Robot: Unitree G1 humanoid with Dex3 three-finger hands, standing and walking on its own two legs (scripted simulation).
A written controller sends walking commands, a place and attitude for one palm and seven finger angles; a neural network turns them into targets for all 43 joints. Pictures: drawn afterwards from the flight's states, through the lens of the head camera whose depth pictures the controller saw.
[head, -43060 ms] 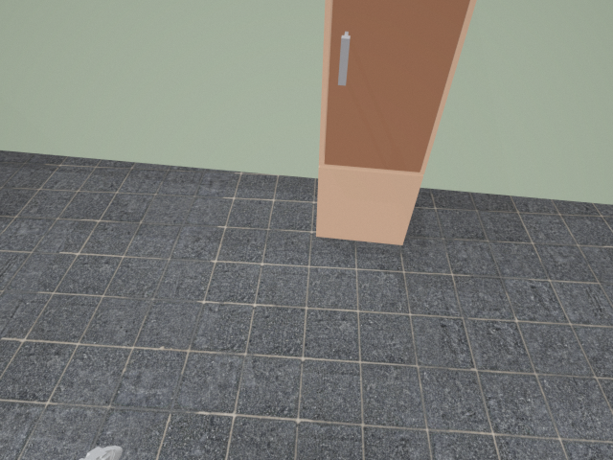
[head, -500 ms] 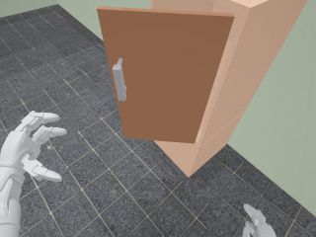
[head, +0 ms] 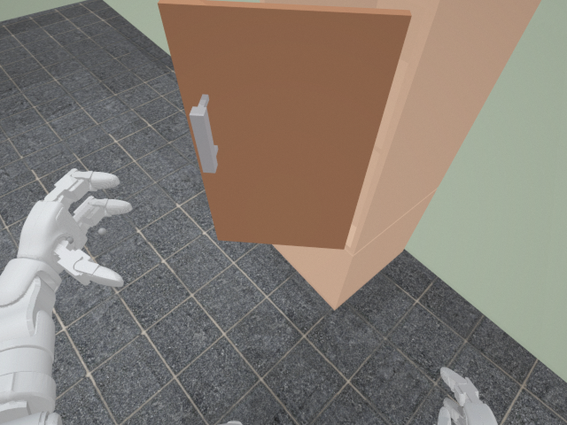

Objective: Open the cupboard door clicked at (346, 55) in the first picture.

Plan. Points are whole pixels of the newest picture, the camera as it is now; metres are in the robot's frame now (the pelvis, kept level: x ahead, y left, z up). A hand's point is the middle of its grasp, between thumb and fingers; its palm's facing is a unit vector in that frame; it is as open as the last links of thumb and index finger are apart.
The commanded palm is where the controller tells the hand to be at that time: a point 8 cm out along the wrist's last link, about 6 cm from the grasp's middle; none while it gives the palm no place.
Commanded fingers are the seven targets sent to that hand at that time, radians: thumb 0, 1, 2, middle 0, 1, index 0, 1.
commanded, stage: move the hooked fingers beside the handle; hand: left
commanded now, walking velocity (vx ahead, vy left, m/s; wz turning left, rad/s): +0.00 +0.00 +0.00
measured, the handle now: (207, 134) +0.56 +0.17 +0.07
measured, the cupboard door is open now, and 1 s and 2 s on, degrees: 46 46 46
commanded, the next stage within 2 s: none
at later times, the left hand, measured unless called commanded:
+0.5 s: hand (122, 192) +0.41 +0.27 +0.08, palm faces -0.04 -1.00 +0.00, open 14.0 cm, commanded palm +0.40 +0.31 +0.09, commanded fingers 0.00 -0.50 0.30 -0.30 -1.20 -0.30 -1.20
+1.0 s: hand (147, 162) +0.48 +0.25 +0.08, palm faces -0.04 -1.00 +0.00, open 14.0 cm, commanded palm +0.47 +0.29 +0.08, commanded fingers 0.00 -0.50 0.30 -0.30 -1.20 -0.30 -1.20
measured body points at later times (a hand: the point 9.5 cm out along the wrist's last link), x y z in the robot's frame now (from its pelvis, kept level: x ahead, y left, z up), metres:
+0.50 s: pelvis +0.01 +0.01 +0.00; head +0.08 +0.02 +0.44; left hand +0.41 +0.32 +0.08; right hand +0.07 -0.26 -0.11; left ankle +0.01 +0.11 -0.71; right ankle +0.01 -0.11 -0.71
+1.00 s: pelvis +0.01 +0.02 -0.01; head +0.10 +0.04 +0.43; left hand +0.47 +0.30 +0.09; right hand +0.03 -0.25 -0.12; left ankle +0.01 +0.11 -0.71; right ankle +0.01 -0.11 -0.71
